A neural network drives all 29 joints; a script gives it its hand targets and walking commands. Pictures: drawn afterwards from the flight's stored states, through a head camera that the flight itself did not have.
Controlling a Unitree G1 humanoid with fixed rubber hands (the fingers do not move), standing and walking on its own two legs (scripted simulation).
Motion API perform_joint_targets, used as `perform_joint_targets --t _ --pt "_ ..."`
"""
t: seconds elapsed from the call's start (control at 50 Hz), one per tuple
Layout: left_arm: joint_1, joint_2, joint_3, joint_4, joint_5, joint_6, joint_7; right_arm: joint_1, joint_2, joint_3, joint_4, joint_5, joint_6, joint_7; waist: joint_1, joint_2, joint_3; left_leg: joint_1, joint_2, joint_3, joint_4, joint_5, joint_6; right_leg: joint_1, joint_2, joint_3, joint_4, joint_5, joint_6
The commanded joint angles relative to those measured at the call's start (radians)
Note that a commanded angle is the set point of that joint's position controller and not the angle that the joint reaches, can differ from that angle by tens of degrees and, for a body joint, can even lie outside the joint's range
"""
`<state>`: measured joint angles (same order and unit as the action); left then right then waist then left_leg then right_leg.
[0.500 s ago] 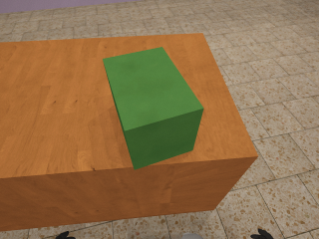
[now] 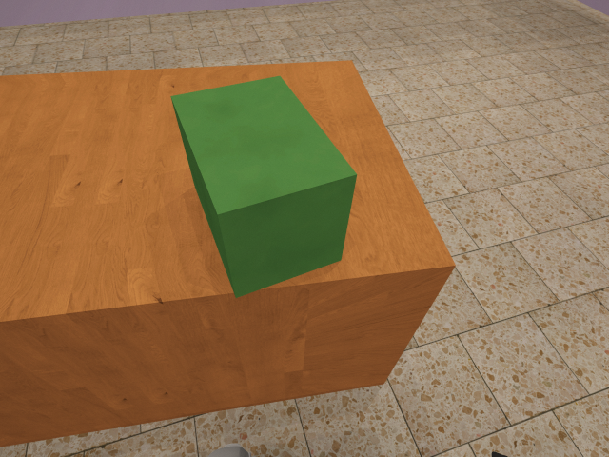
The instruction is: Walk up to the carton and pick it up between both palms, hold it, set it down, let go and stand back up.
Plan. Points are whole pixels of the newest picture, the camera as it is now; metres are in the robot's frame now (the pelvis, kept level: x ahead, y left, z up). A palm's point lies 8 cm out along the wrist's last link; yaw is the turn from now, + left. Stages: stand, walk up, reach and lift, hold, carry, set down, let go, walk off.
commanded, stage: walk up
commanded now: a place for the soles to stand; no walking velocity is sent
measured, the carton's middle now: (259, 181) +0.55 +0.07 +0.03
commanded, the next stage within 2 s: none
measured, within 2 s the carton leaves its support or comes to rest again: neither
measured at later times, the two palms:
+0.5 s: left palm out of the picture +0.10 +0.27 -0.09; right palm out of the picture +0.13 -0.25 -0.08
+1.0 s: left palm out of the picture +0.03 +0.26 -0.11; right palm (484, 429) +0.18 -0.24 -0.09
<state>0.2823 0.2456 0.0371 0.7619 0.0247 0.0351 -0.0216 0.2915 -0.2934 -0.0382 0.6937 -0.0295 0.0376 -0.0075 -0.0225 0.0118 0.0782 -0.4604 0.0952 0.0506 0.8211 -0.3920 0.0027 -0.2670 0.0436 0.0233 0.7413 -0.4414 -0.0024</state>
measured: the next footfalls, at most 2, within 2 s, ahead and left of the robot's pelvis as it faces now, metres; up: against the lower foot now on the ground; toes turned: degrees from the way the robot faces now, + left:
none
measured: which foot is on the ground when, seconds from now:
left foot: down 0.00-1.00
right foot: down 0.00-1.00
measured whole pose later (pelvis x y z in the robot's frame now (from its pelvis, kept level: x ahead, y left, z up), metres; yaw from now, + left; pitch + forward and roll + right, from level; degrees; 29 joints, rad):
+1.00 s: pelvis +0.03 -0.01 +0.01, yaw +13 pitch -2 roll -1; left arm 0.29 0.29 0.01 0.78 0.03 0.04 0.00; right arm 0.29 -0.24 -0.03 0.68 -0.03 0.01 -0.02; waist 0.02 -0.02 0.07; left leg -0.37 -0.06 -0.18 0.72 -0.31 -0.03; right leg -0.13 -0.04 -0.17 0.65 -0.48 -0.01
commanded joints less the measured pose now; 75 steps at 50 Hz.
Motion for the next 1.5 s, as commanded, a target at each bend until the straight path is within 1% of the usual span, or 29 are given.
perform_joint_targets --t 0.0,0.04,0.08,0.1,0.12,0.14,0.16,0.18,0.22,0.26,0.32,0.38,0.62,0.8,0.84,0.9,0.96,1.08,1.16,1.2,1.22,1.26,1.28,1.3,1.32,1.36,1.42,1.44,1.48 --pt "-0.049 0.195 0.045 -0.08 0.018 -0.047 0.035 0.026 -0.116 -0.035 -0.09 0.013 -0.026 -0.003 0.03 -0.122 0.091 -0.048 -0.051 -0.202 0.116 -0.117 -0.007 -0.137 -0.319 0.425 -0.448 -0.049 -0.205" --pt "-0.1 0.16 0.012 -0.109 0.019 -0.048 0.032 0.116 -0.084 -0.036 -0.076 0.011 -0.047 0.002 -0.01 -0.164 -0.004 0.069 -0.042 -0.106 -0.027 -0.028 -0.015 -0.069 -0.276 0.223 -0.367 0.319 -0.151" --pt "-0.125 0.184 0.009 -0.104 0.0 -0.038 0.023 0.146 -0.081 -0.038 -0.074 0.002 -0.073 -0.008 -0.046 -0.156 -0.019 0.258 -0.047 -0.091 -0.298 0.247 -0.002 -0.119 -0.225 0.119 -0.262 0.371 -0.094" --pt "-0.101 0.153 0.004 -0.096 -0.006 -0.036 0.018 0.163 -0.123 -0.051 -0.071 -0.008 -0.086 -0.014 -0.045 -0.087 -0.033 0.32 -0.002 -0.201 -0.341 0.355 0.032 -0.136 -0.183 0.078 -0.167 0.377 -0.058" --pt "-0.046 0.131 -0.002 -0.096 -0.009 -0.034 0.016 0.137 -0.178 -0.065 -0.073 -0.011 -0.087 -0.017 -0.01 0.023 -0.057 0.342 0.081 -0.384 -0.364 0.4 0.092 -0.176 -0.105 0.012 -0.047 0.281 -0.013" --pt "0.018 0.114 -0.005 -0.085 -0.007 -0.023 0.017 0.112 -0.214 -0.069 -0.072 -0.005 -0.075 -0.018 0.026 0.078 -0.054 0.253 0.151 -0.526 -0.427 0.227 0.166 -0.146 -0.061 -0.015 -0.026 0.075 0.009" --pt "0.041 0.122 0.002 -0.07 -0.007 -0.014 0.023 0.117 -0.205 -0.064 -0.069 0.007 -0.064 -0.012 0.036 0.101 -0.005 0.119 0.15 -0.535 -0.441 0.111 0.199 -0.028 -0.08 -0.002 -0.1 0.0 0.011" --pt "0.047 0.137 0.006 -0.055 -0.003 -0.018 0.027 0.101 -0.173 -0.054 -0.068 0.008 -0.058 -0.005 0.043 0.074 0.028 0.051 0.111 -0.503 -0.45 0.073 0.164 0.033 -0.102 0.027 -0.182 0.063 0.0" --pt "0.027 0.174 0.012 -0.051 0.0 -0.036 0.024 0.069 -0.128 -0.041 -0.09 0.006 -0.054 -0.004 0.042 0.022 0.016 0.052 -0.007 -0.293 -0.38 0.159 0.071 0.062 -0.143 0.081 -0.275 0.114 -0.033" --pt "-0.018 0.185 0.016 -0.052 -0.001 -0.038 0.019 0.076 -0.098 -0.034 -0.088 0.01 -0.061 -0.005 0.026 -0.032 -0.007 0.155 -0.063 -0.206 -0.296 0.261 0.033 0.001 -0.168 0.085 -0.317 0.141 -0.059" --pt "-0.031 0.173 0.009 -0.07 -0.005 -0.036 0.022 0.098 -0.103 -0.038 -0.082 0.007 -0.069 -0.007 0.023 0.006 -0.077 0.219 -0.052 -0.216 -0.269 0.422 0.049 0.038 -0.153 0.025 -0.276 0.234 -0.047" --pt "-0.035 0.172 0.006 -0.075 -0.004 -0.031 0.021 0.103 -0.109 -0.039 -0.087 0.009 -0.067 -0.009 0.028 -0.011 -0.096 0.2 -0.038 -0.251 -0.268 0.477 0.064 0.085 -0.147 -0.01 -0.25 0.28 -0.04" --pt "-0.054 0.201 0.005 -0.079 0.002 -0.018 0.024 0.053 -0.111 -0.04 -0.096 0.005 -0.059 -0.014 0.028 -0.012 -0.044 0.148 -0.086 -0.234 -0.214 0.454 0.053 0.086 -0.19 -0.044 -0.262 0.258 -0.061" --pt "0.002 0.187 0.006 -0.077 0.002 -0.016 0.023 0.03 -0.138 -0.052 -0.11 0.0 -0.052 -0.019 0.039 0.055 -0.07 0.124 -0.04 -0.405 -0.279 0.374 0.099 0.094 -0.139 -0.063 -0.194 0.163 -0.04" --pt "0.022 0.192 0.009 -0.077 0.0 -0.021 0.024 0.013 -0.126 -0.048 -0.12 0.001 -0.05 -0.02 0.041 0.056 -0.079 0.109 -0.058 -0.373 -0.256 0.381 0.092 0.112 -0.155 -0.05 -0.217 0.181 -0.049" --pt "0.011 0.213 0.017 -0.082 0.005 -0.025 0.026 -0.007 -0.092 -0.041 -0.12 0.001 -0.05 -0.018 0.041 -0.019 -0.067 0.1 -0.113 -0.235 -0.156 0.416 0.048 0.118 -0.224 -0.032 -0.283 0.255 -0.084" --pt "0.013 0.229 0.02 -0.093 0.01 -0.02 0.028 -0.006 -0.088 -0.039 -0.121 -0.006 -0.051 -0.019 0.043 -0.05 -0.061 0.088 -0.119 -0.198 -0.143 0.396 0.044 0.134 -0.259 -0.05 -0.257 0.353 -0.107" --pt "0.023 0.212 0.015 -0.108 0.01 -0.005 0.026 0.008 -0.114 -0.048 -0.114 -0.004 -0.05 -0.02 0.03 -0.007 -0.067 0.137 -0.079 -0.295 -0.19 0.46 0.089 0.08 -0.185 -0.107 -0.169 0.221 -0.06" --pt "0.052 0.185 0.013 -0.11 -0.002 -0.002 0.019 0.018 -0.157 -0.059 -0.117 -0.004 -0.043 -0.024 0.029 0.118 -0.062 0.134 0.001 -0.551 -0.351 0.285 0.171 0.027 -0.084 -0.075 -0.078 0.019 -0.026" --pt "0.081 0.178 0.015 -0.105 -0.002 -0.012 0.019 0.009 -0.154 -0.059 -0.124 0.0 -0.037 -0.024 0.041 0.125 -0.059 0.114 0.006 -0.603 -0.378 0.237 0.181 0.034 -0.07 -0.045 -0.118 -0.004 -0.024" --pt "0.105 0.181 0.018 -0.101 -0.004 -0.02 0.019 -0.01 -0.151 -0.059 -0.131 0.002 -0.033 -0.022 0.057 0.111 -0.073 0.099 -0.023 -0.561 -0.356 0.238 0.155 0.073 -0.085 -0.034 -0.169 0.025 -0.031" --pt "0.135 0.216 0.026 -0.095 0.001 -0.038 0.025 -0.071 -0.105 -0.049 -0.149 0.005 -0.037 -0.018 0.082 0.016 -0.07 0.003 -0.111 -0.335 -0.184 0.281 0.06 0.17 -0.207 0.047 -0.313 0.113 -0.077" --pt "0.124 0.243 0.037 -0.089 0.005 -0.042 0.031 -0.099 -0.082 -0.042 -0.147 0.004 -0.038 -0.018 0.086 -0.029 -0.034 -0.048 -0.156 -0.208 -0.078 0.239 0.014 0.185 -0.307 0.11 -0.367 0.24 -0.115" --pt "0.104 0.251 0.04 -0.094 0.007 -0.041 0.035 -0.086 -0.079 -0.041 -0.145 0.0 -0.038 -0.019 0.077 -0.046 -0.008 -0.059 -0.136 -0.164 -0.062 0.147 -0.004 0.188 -0.375 0.113 -0.348 0.437 -0.161" --pt "0.099 0.247 0.036 -0.092 0.014 -0.041 0.036 -0.08 -0.07 -0.039 -0.142 -0.001 -0.04 -0.02 0.071 -0.065 -0.013 -0.068 -0.123 -0.151 -0.068 0.063 -0.007 0.22 -0.385 0.09 -0.315 0.607 -0.177" --pt "0.09 0.239 0.03 -0.095 0.017 -0.032 0.037 -0.069 -0.062 -0.034 -0.132 -0.007 -0.049 -0.017 0.063 -0.086 0.012 -0.038 -0.11 -0.15 -0.137 0.081 0.01 0.215 -0.354 0.005 -0.271 0.694 -0.158" --pt "0.055 0.226 0.019 -0.118 -0.005 -0.018 0.031 0.007 -0.095 -0.044 -0.096 -0.008 -0.059 -0.013 0.013 -0.022 -0.04 0.24 -0.077 -0.238 -0.179 0.55 0.069 0.024 -0.202 -0.132 -0.093 0.55 -0.058" --pt "0.048 0.211 0.019 -0.127 -0.005 -0.013 0.026 0.051 -0.124 -0.056 -0.083 -0.003 -0.056 -0.016 -0.011 -0.007 -0.081 0.308 -0.03 -0.331 -0.19 0.598 0.123 -0.031 -0.154 -0.136 -0.025 0.406 -0.033" --pt "0.057 0.178 0.017 -0.138 -0.008 -0.002 0.021 0.08 -0.168 -0.065 -0.086 -0.001 -0.047 -0.026 -0.02 0.122 -0.102 0.289 0.083 -0.616 -0.333 0.443 0.25 -0.078 -0.053 -0.074 0.087 0.041 -0.004"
